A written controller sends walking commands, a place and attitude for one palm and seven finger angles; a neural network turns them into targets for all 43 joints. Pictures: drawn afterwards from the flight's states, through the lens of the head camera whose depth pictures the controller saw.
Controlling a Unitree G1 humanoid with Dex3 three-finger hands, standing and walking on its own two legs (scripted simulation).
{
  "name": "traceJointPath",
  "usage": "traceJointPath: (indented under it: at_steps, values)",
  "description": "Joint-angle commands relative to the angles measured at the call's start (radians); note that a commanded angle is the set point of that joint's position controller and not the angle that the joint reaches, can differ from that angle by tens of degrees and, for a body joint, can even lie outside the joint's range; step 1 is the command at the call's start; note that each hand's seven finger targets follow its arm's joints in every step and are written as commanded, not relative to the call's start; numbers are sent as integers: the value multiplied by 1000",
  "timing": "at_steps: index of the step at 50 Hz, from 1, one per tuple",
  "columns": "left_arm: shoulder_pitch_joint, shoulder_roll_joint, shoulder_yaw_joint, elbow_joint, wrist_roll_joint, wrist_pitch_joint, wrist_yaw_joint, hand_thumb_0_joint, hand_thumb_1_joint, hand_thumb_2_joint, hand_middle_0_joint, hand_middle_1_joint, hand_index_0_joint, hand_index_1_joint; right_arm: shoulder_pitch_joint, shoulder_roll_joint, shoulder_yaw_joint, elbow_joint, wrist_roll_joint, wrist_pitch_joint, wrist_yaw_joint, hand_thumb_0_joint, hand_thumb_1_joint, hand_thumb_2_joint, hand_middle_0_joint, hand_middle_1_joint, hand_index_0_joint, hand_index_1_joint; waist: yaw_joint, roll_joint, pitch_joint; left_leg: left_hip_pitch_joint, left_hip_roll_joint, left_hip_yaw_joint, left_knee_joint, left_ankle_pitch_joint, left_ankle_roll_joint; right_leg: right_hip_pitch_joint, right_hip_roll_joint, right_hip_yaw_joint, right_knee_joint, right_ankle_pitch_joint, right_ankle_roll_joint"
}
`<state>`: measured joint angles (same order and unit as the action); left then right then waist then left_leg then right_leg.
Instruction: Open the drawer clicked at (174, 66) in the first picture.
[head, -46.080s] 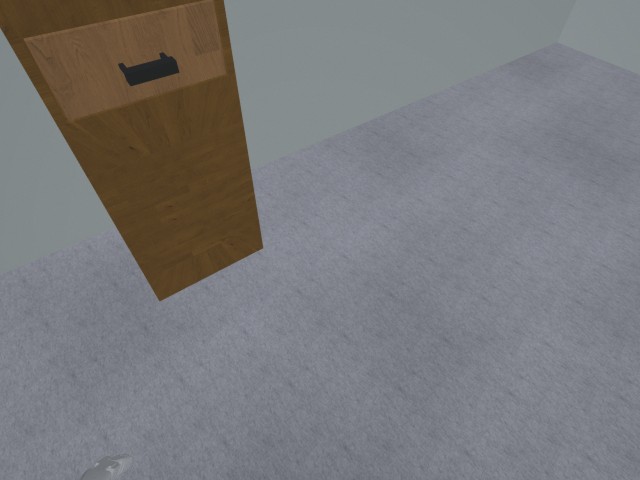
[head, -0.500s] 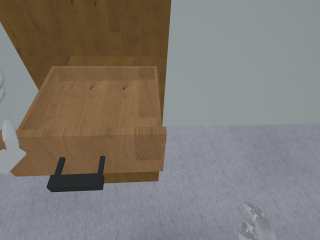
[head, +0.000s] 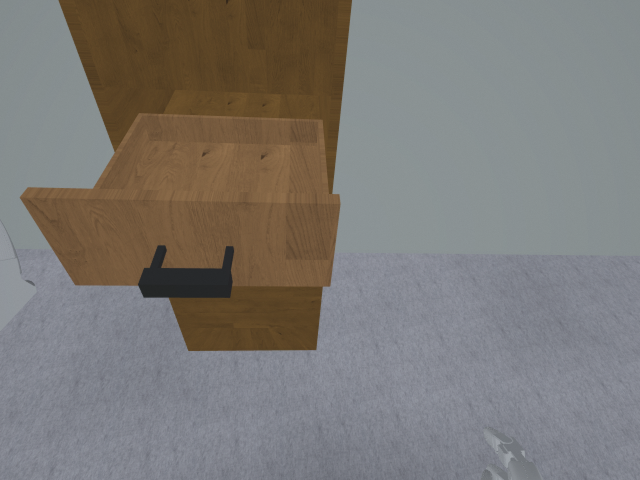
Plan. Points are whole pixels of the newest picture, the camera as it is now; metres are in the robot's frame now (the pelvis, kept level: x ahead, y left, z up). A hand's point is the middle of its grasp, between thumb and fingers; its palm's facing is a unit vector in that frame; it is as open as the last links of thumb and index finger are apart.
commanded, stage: step back with the hand held close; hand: left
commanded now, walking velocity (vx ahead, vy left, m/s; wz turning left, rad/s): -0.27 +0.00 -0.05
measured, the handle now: (191, 268) +0.37 +0.19 +0.07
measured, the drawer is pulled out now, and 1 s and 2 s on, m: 0.30 0.30 0.30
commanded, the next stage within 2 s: stop stepping back and stand still in 0.18 s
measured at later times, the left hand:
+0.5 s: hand out of the picture +0.04 +0.22 +0.25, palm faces +0.39 -0.79 -0.46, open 7.4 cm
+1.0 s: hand out of the picture -0.03 +0.23 +0.27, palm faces +0.47 -0.80 -0.37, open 7.4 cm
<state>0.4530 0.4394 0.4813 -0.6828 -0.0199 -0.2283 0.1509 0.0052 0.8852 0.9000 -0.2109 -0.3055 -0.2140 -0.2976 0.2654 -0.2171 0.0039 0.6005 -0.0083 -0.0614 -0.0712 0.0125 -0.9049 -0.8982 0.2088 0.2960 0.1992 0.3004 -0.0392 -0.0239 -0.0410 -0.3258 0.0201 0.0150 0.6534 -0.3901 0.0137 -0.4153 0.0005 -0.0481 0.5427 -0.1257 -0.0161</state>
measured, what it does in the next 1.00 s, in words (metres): walks backwards: right foot, then left foot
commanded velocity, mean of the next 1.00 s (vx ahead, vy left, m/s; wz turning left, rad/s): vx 0.07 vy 0.00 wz -0.02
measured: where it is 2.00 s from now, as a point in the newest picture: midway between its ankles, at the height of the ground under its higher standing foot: outside the picture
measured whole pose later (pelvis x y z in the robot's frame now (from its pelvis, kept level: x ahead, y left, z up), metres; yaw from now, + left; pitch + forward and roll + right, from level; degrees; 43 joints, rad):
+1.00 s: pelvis -0.21 +0.01 +0.00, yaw -2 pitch -1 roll -2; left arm 0.44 0.47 0.52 -0.77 -0.02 -0.26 0.17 0.00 0.88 0.90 -0.21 -0.31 -0.22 -0.30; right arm 0.27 -0.21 0.01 0.64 -0.01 -0.12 -0.08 0.01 -0.90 -0.90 0.21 0.30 0.20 0.30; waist -0.02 -0.04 -0.05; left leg -0.37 0.05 0.06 0.63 -0.26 0.03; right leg -0.30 0.00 -0.07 0.70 -0.44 -0.02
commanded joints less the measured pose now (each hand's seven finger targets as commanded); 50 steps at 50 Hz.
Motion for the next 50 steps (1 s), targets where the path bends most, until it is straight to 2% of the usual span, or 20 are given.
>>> traceJointPath:
  at_steps: [1, 3, 7, 11, 15, 17, 22, 25, 26, 29, 35, 36, 38, 40, 41, 45, 46, 48, 49, 50]
  values:
    - [-66, 187, 138, -265, -5, -79, 36, 0, 900, 900, -200, -300, -200, -300, -131, -148, -55, -188, -6, -83, -13, 0, -900, -900, 200, 300, 200, 300, 36, 345, -7, -176, 292, -310, -403, -14, 119, 94, 7, 59, 174, -236, 24]
    - [-67, 184, 160, -272, -1, -82, 50, 0, 900, 900, -200, -300, -200, -300, -101, -117, -61, -156, -33, -114, -15, 0, -900, -900, 200, 300, 200, 300, 20, 280, -52, -266, 314, -270, -414, 56, 138, 133, 36, 80, 423, -330, 23]
    - [-75, 152, 119, -257, -8, -60, 30, 0, 900, 900, -200, -300, -200, -300, -107, -122, -74, -119, 1, -146, 14, 0, -900, -900, 200, 300, 200, 300, 33, 207, -97, 24, 247, -134, -232, 519, 86, 71, 11, 34, 179, -258, 39]
    - [-124, 161, 106, -195, -10, -53, 13, 0, 900, 900, -200, -300, -200, -300, -141, -141, -70, -91, -4, -145, 24, 0, -900, -900, 200, 300, 200, 300, 26, 195, -57, -37, 238, -132, -227, 406, 53, 176, 2, 44, -17, -104, 24]
    - [-127, 206, 113, -144, -25, -53, 14, 0, 900, 900, -200, -300, -200, -300, -151, -94, -66, -113, 31, -113, 26, 0, -900, -900, 200, 300, 200, 300, 33, -186, -112, -71, -11, -12, 201, 10, -48, 120, -301, 349, -251, 199, -107]
    - [-3, 244, 184, -175, -23, -49, 16, 0, 900, 900, -200, -300, -200, -300, -143, -83, -55, -135, 29, -91, 28, 0, -900, -900, 200, 300, 200, 300, 53, -129, -177, -142, -8, -47, 388, -36, -31, 177, -317, 325, -218, 118, -143]
    - [31, 201, 164, -236, -30, -51, 25, 0, 900, 900, -200, -300, -200, -300, -123, -85, -28, -153, 2, -70, -6, 0, -900, -900, 200, 300, 200, 300, 11, -10, -91, 112, -4, 21, -170, 18, -7, 32, -158, 176, -225, -384, -58]
    - [-32, 180, 139, -236, -12, -69, 39, 0, 900, 900, -200, -300, -200, -300, -104, -143, -40, -171, 2, -102, -14, 0, -900, -900, 200, 300, 200, 300, 22, 290, 36, -93, 256, -358, -497, -399, 115, 55, 19, 45, 144, -307, 20]
    - [-58, 199, 144, -218, -7, -69, 41, 0, 900, 900, -200, -300, -200, -300, -103, -127, -46, -170, 11, -112, -16, 0, -900, -900, 200, 300, 200, 300, 13, 276, 34, -141, 299, -401, -520, -457, 133, 56, 28, 15, 267, -299, 30]
    - [-92, 181, 120, -160, 17, -49, 37, 0, 900, 900, -200, -300, -200, -300, -102, -118, -43, -131, 8, -130, -3, 0, -900, -900, 200, 300, 200, 300, 11, 230, 45, -153, 260, -300, -480, -345, 127, 34, 13, 14, 377, -318, 19]
    - [-110, 137, 37, -160, 16, -7, 31, 0, 900, 900, -200, -300, -200, -300, -134, -126, -36, -116, 4, -121, -1, 0, -900, -900, 200, 300, 200, 300, 23, 228, 36, -216, 171, -134, -414, -320, 53, 304, 39, -94, 1, -332, -9]
    - [-109, 161, 52, -180, 19, -7, 31, 0, 900, 900, -200, -300, -200, -300, -131, -125, -37, -118, 2, -113, -2, 0, -900, -900, 200, 300, 200, 300, 21, 175, 25, -216, 129, -91, -305, -289, 41, 315, 4, -28, -86, -361, -32]
    - [-99, 220, 99, -207, 5, -15, 23, 0, 900, 900, -200, -300, -200, -300, -138, -99, -39, -118, 0, -91, 7, 0, -900, -900, 200, 300, 200, 300, 38, -175, 25, -280, 1, 32, 207, -59, -6, 220, -286, 445, -378, -581, -181]
    - [-180, 286, 163, -266, -8, -65, 23, 0, 900, 900, -200, -300, -200, -300, -132, -113, -46, -98, -2, -99, 10, 0, -900, -900, 200, 300, 200, 300, 32, -136, -44, -293, 31, 21, 379, 13, -22, 289, -338, 349, -324, -185, -196]
    - [-183, 289, 174, -295, -1, -59, 31, 0, 900, 900, -200, -300, -200, -300, -133, -99, -49, -98, 11, -104, 16, 0, -900, -900, 200, 300, 200, 300, 30, -148, -115, -272, 27, 14, 343, -21, -15, 315, -335, 361, -297, -256, -195]
    - [-56, 198, 136, -230, -16, -47, 30, 0, 900, 900, -200, -300, -200, -300, -116, -70, -23, -101, -4, -91, -8, 0, -900, -900, 200, 300, 200, 300, 6, 7, 6, 104, 37, 73, -60, 36, 1, -37, -212, 163, -239, -533, -137]
    - [-56, 176, 121, -197, -23, -48, 30, 0, 900, 900, -200, -300, -200, -300, -103, -83, -24, -97, -4, -99, -20, 0, -900, -900, 200, 300, 200, 300, -2, 66, 14, 148, 34, 55, -164, 7, 8, -39, -158, 109, -144, -500, -108]
    - [-144, 161, 108, -189, -20, -61, 38, 0, 900, 900, -200, -300, -200, -300, -104, -128, -28, -115, 2, -111, -25, 0, -900, -900, 200, 300, 200, 300, 1, 370, 67, 119, 297, -395, -434, -300, 125, -149, 14, -15, 231, -431, -4]
    - [-199, 189, 121, -165, -6, -61, 41, 0, 900, 900, -200, -300, -200, -300, -110, -116, -29, -125, 6, -121, -22, 0, -900, -900, 200, 300, 200, 300, -6, 314, 95, 32, 372, -478, -489, -276, 177, -137, 12, 0, 403, -423, 9]
    - [-219, 220, 145, -99, 3, -59, 32, 0, 900, 900, -200, -300, -200, -300, -110, -109, -35, -108, 9, -127, -18, 0, -900, -900, 200, 300, 200, 300, 3, 213, 83, -6, 357, -421, -482, -246, 177, -111, -18, 32, 461, -392, 12]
